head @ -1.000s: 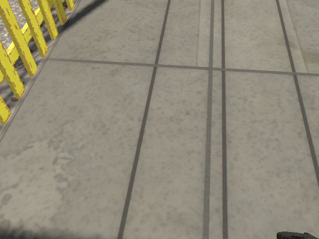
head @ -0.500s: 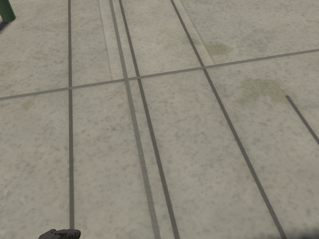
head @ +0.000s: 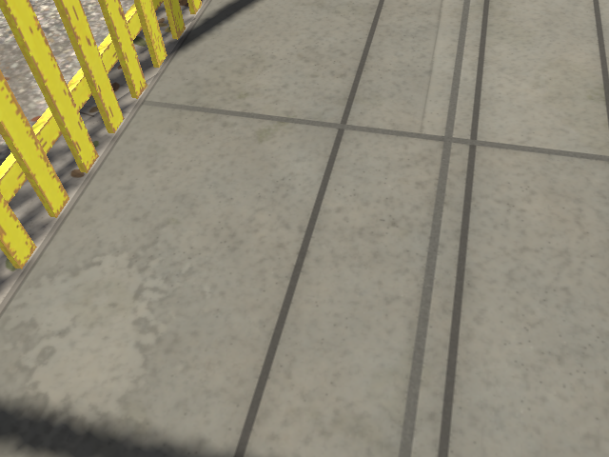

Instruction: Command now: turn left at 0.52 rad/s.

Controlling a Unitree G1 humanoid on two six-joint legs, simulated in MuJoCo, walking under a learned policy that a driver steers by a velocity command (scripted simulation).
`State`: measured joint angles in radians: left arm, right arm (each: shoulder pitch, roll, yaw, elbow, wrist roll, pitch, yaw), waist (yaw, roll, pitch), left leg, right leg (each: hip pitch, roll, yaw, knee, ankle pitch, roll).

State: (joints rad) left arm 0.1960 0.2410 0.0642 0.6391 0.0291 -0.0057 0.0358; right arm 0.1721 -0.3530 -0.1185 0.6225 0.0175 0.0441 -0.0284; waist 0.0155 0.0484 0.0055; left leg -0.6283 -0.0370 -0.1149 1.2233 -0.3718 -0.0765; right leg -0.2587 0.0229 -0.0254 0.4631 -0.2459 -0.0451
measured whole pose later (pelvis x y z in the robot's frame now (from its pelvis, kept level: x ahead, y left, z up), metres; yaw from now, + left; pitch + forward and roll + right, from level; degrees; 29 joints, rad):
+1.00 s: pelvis +0.06 -0.04 +0.01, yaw -18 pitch +2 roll +0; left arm 0.32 0.25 0.04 0.67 0.02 -0.08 0.02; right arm 0.30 -0.29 -0.09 0.73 0.03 -0.02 0.00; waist -0.02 0.00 -0.09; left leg -0.79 0.07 -0.07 1.21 -0.08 -0.08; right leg -0.09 -0.03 -0.16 0.32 -0.26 -0.03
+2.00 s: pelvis +0.85 +0.00 -0.01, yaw -19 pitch -1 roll -1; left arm 0.51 0.20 0.04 0.79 -0.02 -0.07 -0.02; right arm 0.04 -0.20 0.04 0.53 -0.02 -0.15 -0.01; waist 0.08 0.02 0.03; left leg -0.68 0.07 -0.21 1.13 -0.22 0.00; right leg -0.20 0.23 0.11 0.46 -0.22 -0.18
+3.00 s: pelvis +1.38 -0.16 -0.01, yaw -27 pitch +1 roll -3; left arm 0.09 0.29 0.07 0.75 0.00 0.00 0.03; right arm 0.22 -0.31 -0.06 0.69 0.01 0.06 -0.01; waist -0.01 0.00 0.03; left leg -0.43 0.09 0.03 0.76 -0.28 -0.02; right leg -0.32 -0.07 -0.21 0.49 -0.17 0.00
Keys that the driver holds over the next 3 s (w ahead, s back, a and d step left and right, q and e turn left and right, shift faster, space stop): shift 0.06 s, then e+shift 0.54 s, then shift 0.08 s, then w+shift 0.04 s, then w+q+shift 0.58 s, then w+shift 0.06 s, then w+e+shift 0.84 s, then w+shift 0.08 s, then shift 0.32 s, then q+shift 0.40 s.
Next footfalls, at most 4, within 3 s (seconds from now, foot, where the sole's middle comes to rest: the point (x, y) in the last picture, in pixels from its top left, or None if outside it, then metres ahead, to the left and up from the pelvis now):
0.24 left None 0.03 0.16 -0.78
0.60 right None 0.00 -0.13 -0.78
1.28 left None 0.41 0.09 -0.78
1.78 right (354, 297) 0.88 -0.04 -0.78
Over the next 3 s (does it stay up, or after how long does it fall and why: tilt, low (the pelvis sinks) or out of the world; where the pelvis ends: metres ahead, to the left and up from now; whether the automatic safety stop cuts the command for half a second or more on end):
stays up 1.38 -0.16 -0.01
